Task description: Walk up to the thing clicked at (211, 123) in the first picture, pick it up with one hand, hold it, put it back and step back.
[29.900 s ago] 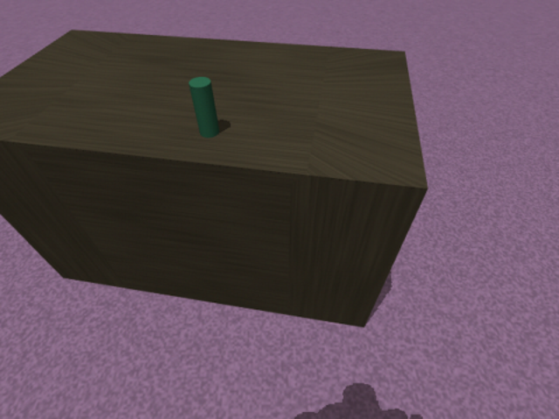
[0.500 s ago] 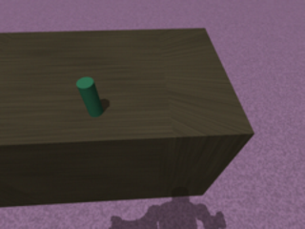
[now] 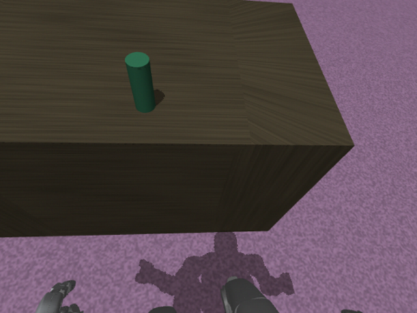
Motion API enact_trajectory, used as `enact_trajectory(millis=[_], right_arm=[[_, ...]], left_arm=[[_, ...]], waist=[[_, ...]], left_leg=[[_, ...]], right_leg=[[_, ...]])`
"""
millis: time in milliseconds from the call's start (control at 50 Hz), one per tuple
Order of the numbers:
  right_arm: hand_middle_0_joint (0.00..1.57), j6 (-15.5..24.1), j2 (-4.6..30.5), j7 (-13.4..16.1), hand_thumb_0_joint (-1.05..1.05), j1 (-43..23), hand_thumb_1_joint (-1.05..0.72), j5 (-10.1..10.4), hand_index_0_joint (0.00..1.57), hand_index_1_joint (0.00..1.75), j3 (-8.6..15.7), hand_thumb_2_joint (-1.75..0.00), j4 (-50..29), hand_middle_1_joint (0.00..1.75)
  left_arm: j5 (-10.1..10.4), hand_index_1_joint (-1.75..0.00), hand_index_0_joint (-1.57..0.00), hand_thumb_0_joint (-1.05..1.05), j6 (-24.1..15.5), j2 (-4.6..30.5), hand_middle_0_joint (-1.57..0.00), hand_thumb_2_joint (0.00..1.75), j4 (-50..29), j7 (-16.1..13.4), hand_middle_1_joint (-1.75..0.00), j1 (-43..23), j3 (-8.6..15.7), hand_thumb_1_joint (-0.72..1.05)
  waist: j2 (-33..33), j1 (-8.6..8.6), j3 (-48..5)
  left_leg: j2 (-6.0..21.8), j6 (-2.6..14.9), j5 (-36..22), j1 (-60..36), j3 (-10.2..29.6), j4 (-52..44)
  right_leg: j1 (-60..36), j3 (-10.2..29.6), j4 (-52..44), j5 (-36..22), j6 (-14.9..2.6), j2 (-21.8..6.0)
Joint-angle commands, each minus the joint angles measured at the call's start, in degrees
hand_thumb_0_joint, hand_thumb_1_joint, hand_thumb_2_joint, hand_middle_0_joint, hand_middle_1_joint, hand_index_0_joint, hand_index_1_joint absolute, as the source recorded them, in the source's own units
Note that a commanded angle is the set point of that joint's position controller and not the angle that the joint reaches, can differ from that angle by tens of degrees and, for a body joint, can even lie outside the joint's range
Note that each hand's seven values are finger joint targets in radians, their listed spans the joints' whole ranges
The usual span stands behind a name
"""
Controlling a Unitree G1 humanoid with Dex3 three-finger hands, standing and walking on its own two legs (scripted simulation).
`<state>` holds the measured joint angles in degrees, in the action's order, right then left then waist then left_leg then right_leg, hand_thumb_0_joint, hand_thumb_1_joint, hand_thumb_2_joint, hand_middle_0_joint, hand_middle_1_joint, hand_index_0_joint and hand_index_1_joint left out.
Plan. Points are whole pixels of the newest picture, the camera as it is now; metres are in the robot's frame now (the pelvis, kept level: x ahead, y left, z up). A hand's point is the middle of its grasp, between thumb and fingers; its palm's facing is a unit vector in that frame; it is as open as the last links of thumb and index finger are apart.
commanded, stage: step back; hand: left
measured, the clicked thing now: (141, 84) +0.58 +0.15 +0.05
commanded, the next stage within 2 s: none
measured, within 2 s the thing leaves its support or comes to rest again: neither
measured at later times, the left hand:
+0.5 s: hand out of the picture +0.04 +0.25 -0.13, palm faces -0.08 -0.91 -0.41, open 7.4 cm
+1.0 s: hand out of the picture -0.15 +0.28 -0.16, palm faces -0.11 -0.92 -0.37, open 7.4 cm
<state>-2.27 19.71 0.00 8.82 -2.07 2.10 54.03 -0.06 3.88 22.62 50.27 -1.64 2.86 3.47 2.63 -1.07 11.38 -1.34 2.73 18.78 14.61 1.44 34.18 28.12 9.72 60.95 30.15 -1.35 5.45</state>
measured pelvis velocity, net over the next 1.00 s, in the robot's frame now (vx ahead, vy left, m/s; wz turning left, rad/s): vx -0.25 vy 0.01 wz -0.12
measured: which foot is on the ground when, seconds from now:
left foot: down 0.00-0.30, up 0.32-0.62, down 0.64-1.00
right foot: up 0.00-0.24, down 0.26-0.68, up 0.70-1.00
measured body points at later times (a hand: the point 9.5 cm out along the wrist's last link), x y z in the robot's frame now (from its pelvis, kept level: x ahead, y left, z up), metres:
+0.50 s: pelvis -0.10 +0.00 +0.00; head -0.03 -0.03 +0.45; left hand +0.04 +0.30 -0.10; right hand -0.01 -0.32 -0.13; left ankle -0.14 +0.15 -0.65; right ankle -0.06 -0.11 -0.73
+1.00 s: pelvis -0.25 +0.01 -0.01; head -0.18 +0.03 +0.44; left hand -0.14 +0.33 -0.14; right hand -0.14 -0.31 -0.10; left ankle -0.16 +0.13 -0.73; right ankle -0.31 -0.14 -0.70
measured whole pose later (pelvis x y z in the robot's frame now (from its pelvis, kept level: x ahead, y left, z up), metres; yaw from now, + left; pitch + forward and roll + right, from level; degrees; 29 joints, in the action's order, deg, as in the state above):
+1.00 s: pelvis -0.25 +0.01 -0.01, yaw -7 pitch -2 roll -1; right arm -0.9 21.5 1.0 6.3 -2.0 2.4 45.3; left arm -1.3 3.9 23.8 47.7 0.4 11.8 5.6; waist 2.6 2.0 10.8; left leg 3.2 0.1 12.1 21.4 -0.7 35.0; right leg 17.7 6.8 50.6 28.1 1.7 1.9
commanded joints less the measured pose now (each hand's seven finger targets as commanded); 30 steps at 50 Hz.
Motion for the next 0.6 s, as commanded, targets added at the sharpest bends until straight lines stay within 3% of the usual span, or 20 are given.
enact_trajectory(millis=[0, 40, 100, 180, 200, 240, 260, 280, 300, 320, 340, 360, 380, 400, 440, 500, 520, 560, 580], right_arm=[[0.2, 1.8, 14.8, 2.1, 0.0, -3.3, -0.9, 0.5, 0.2, 0.3, 4.6, -0.9, -6.1, 0.3], [0.2, 1.7, 13.5, 2.2, 0.0, -0.5, -0.9, 0.7, 0.2, 0.3, 4.4, -0.9, -6.0, 0.3], [0.2, 1.4, 14.8, 2.3, 0.0, 1.4, -0.9, 0.9, 0.2, 0.3, 5.1, -0.9, -6.8, 0.3], [0.2, 1.1, 15.7, 1.7, 0.0, -0.1, -0.9, 1.1, 0.2, 0.3, 5.0, -0.9, -8.4, 0.3], [0.2, 1.0, 16.0, 1.6, 0.0, -1.0, -0.9, 1.3, 0.2, 0.3, 5.1, -0.9, -8.7, 0.3], [0.2, 0.7, 15.1, 1.4, 0.0, -3.2, -0.9, 2.1, 0.2, 0.3, 4.5, -0.9, -9.3, 0.3], [0.2, 0.7, 13.3, 1.4, 0.0, -3.4, -0.9, 2.6, 0.2, 0.3, 3.9, -0.9, -9.6, 0.3], [0.2, 0.6, 11.6, 1.3, 0.0, -4.0, -0.9, 2.9, 0.2, 0.3, 3.3, -0.9, -10.1, 0.3], [0.2, 0.0, 12.2, 2.0, 0.0, -4.7, -0.9, 2.7, 0.2, 0.3, 3.7, -0.9, -9.4, 0.3], [0.2, -0.2, 13.9, 2.1, 0.0, -2.4, -0.9, 2.3, 0.2, 0.3, 4.3, -0.9, -8.4, 0.3], [0.2, -0.1, 14.4, 1.8, 0.0, -0.3, -0.9, 2.4, 0.2, 0.3, 4.1, -0.9, -7.4, 0.3], [0.2, 0.1, 13.8, 1.7, 0.0, 0.5, -0.9, 2.9, 0.2, 0.3, 3.6, -0.9, -7.1, 0.3], [0.2, 0.2, 12.9, 1.8, 0.0, 1.7, -0.9, 2.8, 0.2, 0.3, 3.4, -0.9, -6.4, 0.3], [0.2, 0.4, 13.1, 2.0, 0.0, 1.6, -0.9, 2.7, 0.2, 0.3, 3.2, -0.9, -6.4, 0.3], [0.2, 0.8, 13.0, 2.3, 0.0, 1.4, -0.9, 2.6, 0.2, 0.3, 2.7, -0.9, -7.4, 0.3], [0.2, 1.5, 11.7, 2.5, 0.0, 1.6, -0.9, 2.3, 0.2, 0.3, 2.3, -0.9, -8.5, 0.3], [0.2, 1.7, 11.7, 2.5, 0.0, 2.0, -0.9, 2.1, 0.2, 0.3, 2.4, -0.9, -8.7, 0.3], [0.2, 1.9, 11.8, 2.3, 0.0, 3.1, -0.9, 1.7, 0.2, 0.3, 3.0, -0.9, -8.0, 0.3], [0.2, 1.9, 11.8, 2.1, 0.0, 5.4, -0.9, 1.3, 0.2, 0.3, 3.3, -0.9, -7.1, 0.3]], left_arm=[[-0.5, -0.3, -0.2, 0.0, -1.2, 10.0, -0.2, 0.9, -3.6, -0.5, -0.3, 6.3, 3.1, 0.9], [-0.8, -0.3, -0.2, 0.0, -1.7, 9.0, -0.2, 0.9, -4.7, -0.3, -0.3, 4.8, 3.0, 0.9], [-1.0, -0.3, -0.2, 0.0, -2.3, 9.1, -0.2, 0.9, -6.0, -0.2, -0.3, 4.1, 3.0, 0.9], [-1.4, -0.3, -0.2, 0.0, -2.7, 9.2, -0.2, 0.9, -5.0, 0.4, -0.3, 6.8, 3.5, 0.9], [-1.6, -0.3, -0.2, 0.0, -2.8, 8.6, -0.2, 0.9, -4.3, 0.5, -0.3, 8.8, 3.4, 0.9], [-2.0, -0.3, -0.2, 0.0, -3.3, 8.6, -0.2, 0.9, -3.0, 0.4, -0.3, 12.0, 3.7, 0.9], [-2.6, -0.3, -0.2, 0.0, -3.7, 11.5, -0.2, 0.9, -3.4, 0.3, -0.3, 11.5, 4.4, 0.9], [-2.3, -0.3, -0.2, 0.0, -3.6, 15.2, -0.2, 0.9, -4.7, 0.5, -0.3, 8.9, 5.4, 0.9], [-2.3, -0.3, -0.2, 0.0, -3.6, 17.6, -0.2, 0.9, -6.2, 0.6, -0.3, 5.6, 5.4, 0.9], [-2.4, -0.3, -0.2, 0.0, -3.7, 16.1, -0.2, 0.9, -7.5, 0.6, -0.3, 4.7, 5.4, 0.9], [-1.9, -0.3, -0.2, 0.0, -3.6, 13.9, -0.2, 0.9, -8.0, 0.5, -0.3, 4.3, 5.1, 0.9], [-1.3, -0.3, -0.2, 0.0, -3.6, 12.3, -0.2, 0.9, -8.9, 0.4, -0.3, 3.2, 4.6, 0.9], [-1.4, -0.3, -0.2, 0.0, -3.4, 11.0, -0.2, 0.9, -8.7, 0.1, -0.3, 2.1, 4.4, 0.9], [-1.7, -0.3, -0.2, 0.0, -3.3, 10.3, -0.2, 0.9, -9.2, 0.1, -0.3, 2.8, 4.4, 0.9], [-2.1, -0.3, -0.2, 0.0, -3.1, 10.5, -0.2, 0.9, -9.7, 0.2, -0.3, 5.5, 4.3, 0.9], [-2.3, -0.3, -0.2, 0.0, -2.4, 10.0, -0.2, 0.9, -10.3, -0.2, -0.3, 7.3, 4.4, 0.9], [-2.3, -0.3, -0.2, 0.0, -2.2, 10.5, -0.2, 0.9, -10.6, -0.2, -0.3, 7.5, 4.5, 0.9], [-2.0, -0.3, -0.2, 0.0, -1.6, 10.9, -0.2, 0.9, -10.6, 0.1, -0.3, 7.6, 4.4, 0.9], [-1.7, -0.3, -0.2, 0.0, -1.4, 11.8, -0.2, 0.9, -11.0, 0.3, -0.3, 6.2, 4.4, 0.9]], waist=[[-10.1, 2.55, -14.4], [-10.2, 0.4, -13.8], [-9.5, -1.04, -14.0], [-10.6, -0.41, -14.3], [-10.6, 0.66, -15.4], [-7.5, 2.71, -16.8], [-0.9, 2.16, -17.4], [8.3, 2.43, -13.6], [13.8, 3.84, -10.5], [10.3, 2.67, -8.2], [6.8, 1.85, -7.8], [4.1, 1.17, -8.7], [4.0, 0.25, -10.1], [3.4, 1.21, -11.8], [3.7, 2.91, -13.5], [7.5, 3.92, -15.7], [8.5, 3.96, -16.6], [9.8, 3.7, -17.2], [10.1, 2.35, -17.8]], left_leg=[[12.2, 5.03, -40.2, -14.0, 9.0, -6.6], [12.2, 6.0, -39.8, -16.5, 9.3, -6.3], [15.5, 10.69, -37.2, -17.2, 10.4, -5.4], [14.8, 8.98, -29.1, -11.6, 10.5, -5.1], [14.9, 8.66, -27.1, -11.0, 10.3, -3.6], [13.4, 5.86, -24.2, -6.8, 8.5, 0.8], [9.8, 3.03, -16.6, 0.9, 6.7, 4.3], [0.6, -1.02, -3.1, 8.8, 2.7, 12.1], [-4.0, -2.59, 17.5, 7.2, 2.7, 26.2], [-2.7, -3.14, 18.5, 6.8, 6.9, 32.3], [-3.3, -3.17, 15.8, 7.5, 8.3, 34.1], [-5.0, -2.7, 13.5, 8.4, 9.2, 34.5], [-6.2, -2.88, 12.0, 9.7, 8.6, 34.5], [-6.6, -3.37, 10.9, 10.2, 7.8, 34.6], [-5.8, -3.93, 10.8, 12.4, 6.3, 29.7], [-2.1, -4.77, 12.0, 13.1, 3.4, 16.3], [-0.7, -4.41, 11.4, 11.5, 2.5, 10.5], [-0.7, -3.92, 8.1, 7.5, -0.2, 3.1], [-0.7, -3.18, 3.7, 3.5, -1.2, -2.3]], right_leg=[[3.2, 0.6, 6.0, -4.9, 0.8, 0.5], [2.3, -0.8, -0.5, -4.3, 2.22, -0.2], [0.6, -2.7, -9.0, -3.1, 2.62, -1.7], [-8.0, -7.1, -21.2, -5.4, 1.16, -3.1], [-10.5, -7.5, -26.5, -8.8, 0.46, -3.5], [-17.4, -5.9, -37.2, -20.9, -1.15, -4.6], [-22.0, 2.3, -36.4, -29.6, -2.88, -9.5], [-20.4, 13.6, -39.3, -33.2, -9.23, -17.8], [-10.6, 22.7, -42.5, -36.2, -17.55, -27.3], [-8.2, 22.6, -41.9, -37.4, -17.89, -27.2], [-8.7, 17.1, -40.9, -38.9, -15.89, -24.6], [-11.2, 9.2, -38.6, -43.3, -13.27, -20.3], [-13.6, 5.8, -37.6, -44.4, -11.26, -18.0], [-15.9, 4.0, -36.3, -44.2, -10.06, -16.1], [-21.7, 3.4, -34.2, -45.4, -10.28, -14.9], [-29.0, 3.1, -32.2, -47.8, -11.2, -16.7], [-30.3, 3.5, -31.0, -48.2, -10.88, -17.4], [-29.0, 3.2, -29.6, -45.5, -9.78, -16.5], [-26.6, 3.3, -28.2, -42.7, -9.12, -16.3]])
